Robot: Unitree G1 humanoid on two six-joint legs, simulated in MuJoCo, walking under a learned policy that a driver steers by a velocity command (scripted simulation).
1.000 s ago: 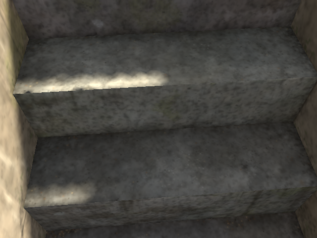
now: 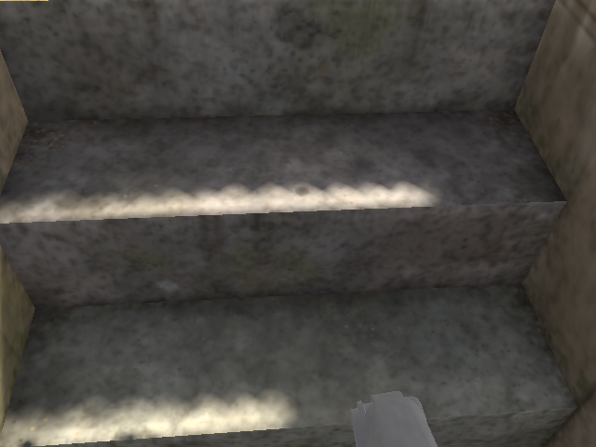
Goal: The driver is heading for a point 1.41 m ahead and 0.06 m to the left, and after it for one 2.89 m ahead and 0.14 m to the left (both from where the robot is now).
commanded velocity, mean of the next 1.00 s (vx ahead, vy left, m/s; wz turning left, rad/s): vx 0.40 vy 0.12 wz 0.00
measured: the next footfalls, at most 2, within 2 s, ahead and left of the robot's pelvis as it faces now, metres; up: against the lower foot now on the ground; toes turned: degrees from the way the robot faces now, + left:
right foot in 0.22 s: +0.18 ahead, -0.15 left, +0.21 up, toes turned -2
left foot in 0.84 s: +0.50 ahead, +0.08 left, +0.42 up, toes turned -4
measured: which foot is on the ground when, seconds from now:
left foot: down 0.00-0.24, up 0.26-0.82, down 0.84-1.00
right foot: up 0.00-0.20, down 0.22-0.86, up 0.88-1.00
